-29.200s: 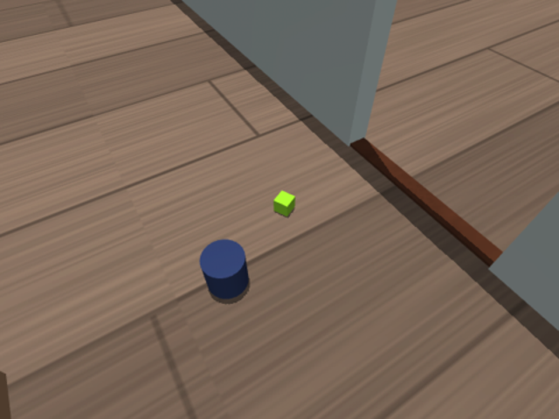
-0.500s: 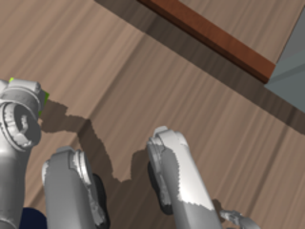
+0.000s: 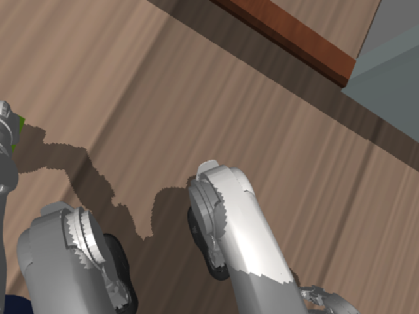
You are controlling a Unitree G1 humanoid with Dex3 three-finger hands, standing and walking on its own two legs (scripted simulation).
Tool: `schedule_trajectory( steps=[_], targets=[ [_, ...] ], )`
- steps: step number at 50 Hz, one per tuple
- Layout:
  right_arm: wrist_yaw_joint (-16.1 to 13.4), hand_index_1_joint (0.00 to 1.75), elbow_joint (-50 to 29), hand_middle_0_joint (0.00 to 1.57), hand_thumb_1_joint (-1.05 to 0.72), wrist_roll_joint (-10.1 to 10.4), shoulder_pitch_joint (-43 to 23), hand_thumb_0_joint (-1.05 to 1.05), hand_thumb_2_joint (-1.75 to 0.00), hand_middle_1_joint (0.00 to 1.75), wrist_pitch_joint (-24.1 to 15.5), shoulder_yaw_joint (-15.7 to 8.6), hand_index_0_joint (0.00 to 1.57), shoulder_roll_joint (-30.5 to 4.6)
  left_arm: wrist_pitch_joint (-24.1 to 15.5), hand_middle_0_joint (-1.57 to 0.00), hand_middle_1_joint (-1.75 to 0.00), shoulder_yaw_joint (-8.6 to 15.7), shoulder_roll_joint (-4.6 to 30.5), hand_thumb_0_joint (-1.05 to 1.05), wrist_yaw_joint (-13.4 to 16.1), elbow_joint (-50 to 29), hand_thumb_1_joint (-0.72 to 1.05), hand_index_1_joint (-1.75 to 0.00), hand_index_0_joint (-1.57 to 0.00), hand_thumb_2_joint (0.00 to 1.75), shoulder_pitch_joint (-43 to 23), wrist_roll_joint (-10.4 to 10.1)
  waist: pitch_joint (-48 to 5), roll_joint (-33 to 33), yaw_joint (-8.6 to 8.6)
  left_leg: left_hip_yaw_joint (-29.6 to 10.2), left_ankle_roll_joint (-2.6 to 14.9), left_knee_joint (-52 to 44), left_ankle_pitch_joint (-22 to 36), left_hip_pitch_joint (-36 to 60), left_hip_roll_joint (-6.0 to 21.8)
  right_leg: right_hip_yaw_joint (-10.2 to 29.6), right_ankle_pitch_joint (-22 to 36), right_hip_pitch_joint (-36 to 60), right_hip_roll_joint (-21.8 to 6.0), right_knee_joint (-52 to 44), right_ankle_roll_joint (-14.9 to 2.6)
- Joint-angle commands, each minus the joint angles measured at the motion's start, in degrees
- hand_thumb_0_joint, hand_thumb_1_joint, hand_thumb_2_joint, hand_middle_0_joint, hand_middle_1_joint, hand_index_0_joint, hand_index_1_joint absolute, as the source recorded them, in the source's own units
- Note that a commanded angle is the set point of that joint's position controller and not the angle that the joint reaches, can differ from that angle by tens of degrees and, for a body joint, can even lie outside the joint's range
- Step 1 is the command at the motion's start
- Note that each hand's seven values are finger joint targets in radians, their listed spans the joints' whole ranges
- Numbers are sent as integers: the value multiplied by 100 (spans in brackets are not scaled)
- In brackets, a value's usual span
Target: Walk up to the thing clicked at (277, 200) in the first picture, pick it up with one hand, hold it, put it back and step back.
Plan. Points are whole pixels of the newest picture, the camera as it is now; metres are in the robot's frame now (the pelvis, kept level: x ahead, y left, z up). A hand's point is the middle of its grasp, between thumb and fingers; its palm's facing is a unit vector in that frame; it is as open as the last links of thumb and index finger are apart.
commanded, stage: lower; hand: left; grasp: from above
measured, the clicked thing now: out of the picture +0.48 +0.29 -0.22
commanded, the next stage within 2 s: rest in 0.10 s
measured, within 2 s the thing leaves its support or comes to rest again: rests again in 0.52 s
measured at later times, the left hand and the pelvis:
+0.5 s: hand (5, 134) +0.47 +0.28 -0.24, palm faces -0.01 -0.47 -0.88, open 9.5 cm; pelvis +0.00 +0.00 -0.01, yaw -3 degrees
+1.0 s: hand (7, 132) +0.47 +0.28 -0.25, palm faces -0.02 -0.47 -0.88, open 9.6 cm; pelvis +0.00 +0.01 -0.01, yaw -5 degrees
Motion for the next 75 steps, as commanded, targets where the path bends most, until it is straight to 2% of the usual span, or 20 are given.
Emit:
schedule_trajectory(
  steps=[1, 5, 9, 14, 15, 21, 23, 24, 29, 32, 37, 43, 51, 53, 56, 59, 65, 70, 71, 75],
  targets=[
    [115, 30, 101, 20, -90, -75, 1532, 0, -90, 30, 46, -177, 20, -1591, -101, -122, -48, -351, 1360, 0, 329, -465, 86, -51, -120, 70, -1883, 211, -4269, 1523, -445, 359, 266, -1132, 864, 2522, 83, -407, 1402, 2698, 2, -1475, 123],
    [193, 30, 9, 20, -91, -113, 1521, 0, -90, 30, -7, -80, 20, -1711, -134, -118, -42, -344, 1490, 0, 396, -560, 81, -45, -116, 59, -1956, 133, -4196, 1691, -558, 260, 268, -1089, 904, 2647, 84, -485, 1514, 2680, -18, -1413, 130],
    [284, 30, -9, 20, -91, -124, 1455, 0, -90, 30, -43, 33, 20, -1767, -180, -112, -41, -333, 1706, 0, 467, -740, 73, -43, -111, 55, -2094, 137, -4189, 2029, -558, 217, 251, -1080, 848, 2823, 98, -534, 1506, 2631, -10, -1406, 113],
    [394, 30, -125, 20, -91, -146, 1439, 0, -90, 30, -61, 153, 20, -1871, -220, -114, -36, -373, 1772, 0, 563, -669, 71, -41, -110, 59, -1938, 92, -4026, 1900, -711, 214, 279, -952, 886, 2642, 72, -568, 1644, 2844, 14, -1388, 133],
    [432, 30, -146, 20, -91, -123, 1567, 0, -90, 30, -71, 168, 20, -1852, -268, -116, -34, -272, 1839, 0, 611, -783, 72, -39, -112, 61, -2015, 79, -4169, 2096, -663, 211, 236, -946, 1034, 2856, 111, -550, 1731, 2853, 30, -1402, 119],
    [582, 30, -304, 20, -91, -181, 1467, 0, -91, 30, -100, 312, 20, -2006, -315, -118, -32, -175, 1972, 0, 827, -653, 74, -37, -113, 59, -2054, -164, -4028, 2161, -825, 68, 219, -906, 961, 2891, 137, -648, 1766, 2882, 23, -1314, 120],
    [620, 30, -267, 20, -92, -209, 1441, 0, -91, 30, -91, 374, 20, -2048, -316, -117, -34, -247, 1993, 0, 853, -580, 74, -39, -113, 58, -1987, -178, -3786, 2106, -918, 101, 251, -871, 892, 2730, 113, -655, 1759, 2967, 41, -1345, 148],
    [623, 30, -328, 20, -92, -168, 1449, 0, -91, 30, -94, 376, 20, -2104, -327, -119, -32, -203, 2098, 0, 875, -666, 75, -37, -114, 59, -2086, -201, -3898, 2157, -889, 87, 243, -843, 873, 2801, 122, -649, 1748, 2910, 45, -1361, 140],
    [734, 30, -489, 20, -92, -157, 1410, 0, -91, 30, -93, 505, 20, -2153, -350, -116, -34, -315, 2105, 0, 829, -665, 73, -38, -112, 55, -1937, -272, -3702, 2308, -999, 7, 221, -798, 1097, 2908, 115, -753, 1987, 2880, 19, -1218, 127],
    [750, 30, -613, 20, -92, -92, 1440, 0, -91, 30, -69, 536, 20, -2213, -378, -116, -34, -333, 2214, 0, 823, -673, 73, -39, -112, 57, -1862, -260, -3711, 2205, -1014, -1, 250, -793, 1033, 2740, 120, -743, 1949, 2979, 81, -1298, 136],
    [781, 30, -642, 20, -92, -85, 1375, 0, -91, 30, -83, 623, 20, -2275, -366, -115, -33, -462, 2112, 0, 798, -485, 73, -37, -112, 52, -1738, -400, -3433, 1992, -1153, -66, 289, -749, 837, 2551, 93, -794, 1832, 2850, 76, -1298, 159],
    [769, 30, -748, 20, -92, -56, 1501, 0, -91, 30, -73, 733, 20, -2268, -445, -117, -36, -524, 2128, 0, 745, -387, 76, -40, -114, 57, -1597, -468, -3443, 1895, -1154, -65, 299, -694, 870, 2394, 97, -784, 1808, 2946, 148, -1358, 148],
    [711, 30, -796, 20, -92, -31, 1398, 0, -91, 30, -110, 818, 20, -2268, -497, -114, -29, -674, 2057, 0, 672, -213, 70, -34, -110, 51, -1461, -513, -3223, 1960, -1157, -191, 275, -737, 599, 2355, 110, -822, 1490, 2565, 181, -1373, 94],
    [697, 30, -769, 20, -91, -32, 1444, 0, -91, 30, -123, 837, 20, -2274, -527, -104, -35, -706, 2064, 0, 676, -187, 60, -41, -100, 60, -1433, -485, -3222, 1932, -1177, -216, 270, -749, 577, 2356, 111, -849, 1480, 2618, 198, -1358, 91],
    [683, 30, -755, 20, -91, -29, 1358, 0, -91, 30, -156, 839, 20, -2259, -533, -81, -36, -711, 2091, 0, 647, -236, 36, -42, -76, 57, -1456, -520, -3145, 1925, -1137, -199, 278, -739, 540, 2298, 108, -849, 1394, 2522, 189, -1378, 94],
    [691, 30, -764, 20, -91, -18, 1388, 0, -91, 30, -171, 831, 20, -2289, -538, -74, -37, -718, 2078, 0, 668, -265, 17, -43, -69, 58, -1456, -500, -3077, 1978, -1168, -267, 261, -767, 559, 2444, 127, -888, 1440, 2428, 162, -1359, 89],
    [698, 30, -773, 20, -91, -9, 1333, 0, -91, 30, -208, 854, 20, -2299, -552, -64, -41, -660, 2188, 0, 702, -318, 7, -46, -60, 55, -1424, -516, -3004, 2179, -1144, -352, 236, -846, 447, 2658, 147, -931, 1354, 2259, 138, -1318, 55],
    [717, 30, -931, 20, -91, 2, 1396, 0, -91, 30, -205, 901, 20, -2317, -544, -58, -44, -669, 2075, 0, 740, -436, -2, -50, -53, 62, -1439, -693, -3208, 2214, -1130, -276, 220, -726, 955, 2778, 152, -913, 1819, 2623, 165, -1260, 82],
    [727, 30, -860, 20, -91, -8, 1480, 0, -91, 30, -186, 917, 20, -2318, -565, -58, -46, -650, 2137, 0, 759, -409, -2, -52, -53, 62, -1430, -623, -3315, 2252, -1133, -215, 229, -699, 1040, 2664, 153, -881, 1941, 2803, 213, -1312, 92],
    [713, 30, -877, 20, -91, -21, 1459, 0, -91, 30, -166, 938, 20, -2288, -553, -55, -50, -661, 2223, 0, 710, -501, -3, -55, -51, 63, -1408, -633, -3323, 2243, -1143, -136, 238, -676, 1015, 2648, 122, -870, 1912, 2905, 201, -1333, 111]
  ],
)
